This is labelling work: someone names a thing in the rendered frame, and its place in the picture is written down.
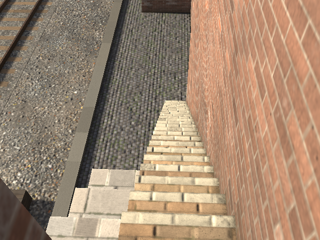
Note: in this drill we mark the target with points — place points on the stairs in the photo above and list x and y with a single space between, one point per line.
176 196

